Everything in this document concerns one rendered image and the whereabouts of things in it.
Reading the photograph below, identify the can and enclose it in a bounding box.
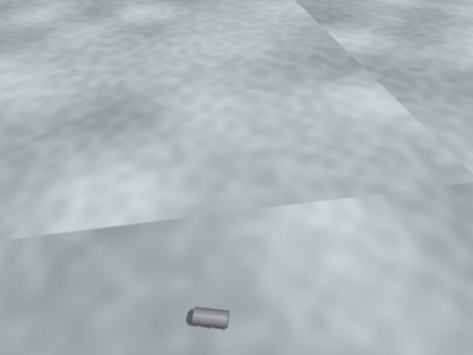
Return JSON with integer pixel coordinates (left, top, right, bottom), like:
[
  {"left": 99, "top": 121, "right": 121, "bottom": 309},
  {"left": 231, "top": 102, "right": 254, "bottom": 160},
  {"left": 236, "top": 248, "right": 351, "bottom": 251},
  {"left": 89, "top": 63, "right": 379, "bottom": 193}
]
[{"left": 192, "top": 307, "right": 229, "bottom": 328}]

